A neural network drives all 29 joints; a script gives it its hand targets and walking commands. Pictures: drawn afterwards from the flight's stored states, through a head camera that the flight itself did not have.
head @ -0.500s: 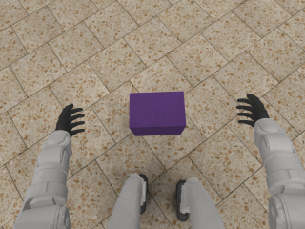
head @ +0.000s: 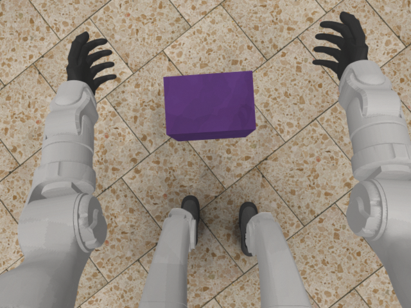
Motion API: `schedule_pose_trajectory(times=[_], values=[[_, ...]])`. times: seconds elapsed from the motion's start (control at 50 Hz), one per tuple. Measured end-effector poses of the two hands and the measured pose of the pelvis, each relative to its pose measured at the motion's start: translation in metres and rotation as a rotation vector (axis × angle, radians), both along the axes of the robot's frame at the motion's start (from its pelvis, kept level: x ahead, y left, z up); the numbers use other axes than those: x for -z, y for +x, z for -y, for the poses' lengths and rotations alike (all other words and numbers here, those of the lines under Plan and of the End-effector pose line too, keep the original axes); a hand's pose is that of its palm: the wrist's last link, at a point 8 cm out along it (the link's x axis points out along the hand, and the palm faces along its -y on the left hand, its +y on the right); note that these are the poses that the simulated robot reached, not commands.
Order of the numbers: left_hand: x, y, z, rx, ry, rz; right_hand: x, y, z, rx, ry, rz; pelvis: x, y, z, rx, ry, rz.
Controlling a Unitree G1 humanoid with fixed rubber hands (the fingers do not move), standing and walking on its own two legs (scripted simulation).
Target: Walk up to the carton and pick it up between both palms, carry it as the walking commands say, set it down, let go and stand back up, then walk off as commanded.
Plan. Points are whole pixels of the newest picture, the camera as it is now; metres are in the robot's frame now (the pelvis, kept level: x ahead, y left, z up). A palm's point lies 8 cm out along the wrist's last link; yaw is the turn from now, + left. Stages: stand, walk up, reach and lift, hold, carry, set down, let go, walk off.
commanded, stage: reach and lift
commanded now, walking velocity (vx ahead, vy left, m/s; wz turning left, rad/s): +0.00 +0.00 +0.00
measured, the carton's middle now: (209, 111) +0.52 +0.04 -0.54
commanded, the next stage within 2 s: none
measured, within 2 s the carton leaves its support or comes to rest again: neither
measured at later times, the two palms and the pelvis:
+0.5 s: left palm (103, 67) +0.53 +0.24 -0.15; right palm (332, 58) +0.55 -0.20 -0.15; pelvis -0.01 +0.00 -0.04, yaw +0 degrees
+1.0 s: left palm (131, 90) +0.53 +0.24 -0.32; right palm (294, 86) +0.54 -0.18 -0.32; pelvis -0.05 +0.00 -0.19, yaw +0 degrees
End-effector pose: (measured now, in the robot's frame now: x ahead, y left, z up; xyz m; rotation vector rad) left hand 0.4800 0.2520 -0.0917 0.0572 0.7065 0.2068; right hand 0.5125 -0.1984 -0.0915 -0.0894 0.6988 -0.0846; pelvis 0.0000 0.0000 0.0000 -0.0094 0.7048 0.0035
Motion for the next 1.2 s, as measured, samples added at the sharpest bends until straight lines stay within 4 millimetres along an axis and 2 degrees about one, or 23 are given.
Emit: schedule_pose_trajectory(times=[0.1, 0.24, 0.36, 0.46, 0.52, 0.7, 0.86, 1.08, 1.2], values=[[0.009, 0.024, 0.003, -0.005, -0.007, 0.027, 0.011, 0.018, -0.007, 0.012, 0.027, 0.03, 0.008, -0.005, -0.002, 0.002, 0.001, -0.051], [0.013, 0.052, 0.009, -0.004, -0.033, 0.071, 0.021, 0.036, -0.002, 0.032, 0.038, 0.057, 0.016, -0.01, -0.003, 0.002, 0.003, -0.088], [0.026, 0.051, 0.011, 0.005, -0.038, 0.064, 0.029, 0.039, -0.002, 0.034, 0.044, 0.087, 0.023, -0.009, -0.004, 0.005, 0.003, -0.106], [0.045, 0.047, 0.009, 0.004, -0.035, 0.05, 0.05, 0.035, 0.0, 0.044, 0.05, 0.063, 0.035, -0.011, -0.003, 0.006, 0.001, -0.115], [0.063, 0.047, 0.01, -0.006, -0.043, 0.045, 0.069, 0.035, -0.001, 0.042, 0.041, 0.048, 0.05, -0.013, -0.002, 0.006, 0.0, -0.125], [0.136, 0.046, 0.005, -0.021, -0.027, 0.043, 0.141, 0.034, -0.007, 0.037, 0.018, 0.038, 0.108, -0.025, -0.001, 0.002, -0.003, -0.14], [0.186, 0.049, 0.004, -0.026, -0.012, 0.045, 0.197, 0.033, -0.012, 0.033, 0.018, 0.033, 0.156, -0.037, -0.002, 0.004, -0.003, -0.085], [0.248, 0.048, 0.013, -0.036, -0.022, 0.055, 0.254, 0.031, -0.017, 0.037, 0.015, 0.064, 0.204, -0.054, -0.001, 0.007, 0.003, 0.107], [0.293, 0.038, 0.019, -0.04, -0.029, 0.016, 0.292, 0.025, -0.02, 0.037, 0.015, 0.021, 0.236, -0.056, 0.001, 0.01, 0.008, 0.133]])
